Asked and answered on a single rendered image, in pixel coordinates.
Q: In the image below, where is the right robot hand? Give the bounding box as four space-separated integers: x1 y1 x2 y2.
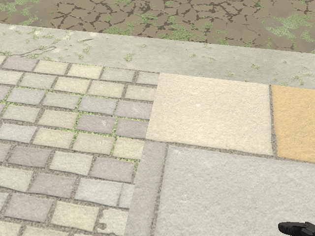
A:
278 221 315 236

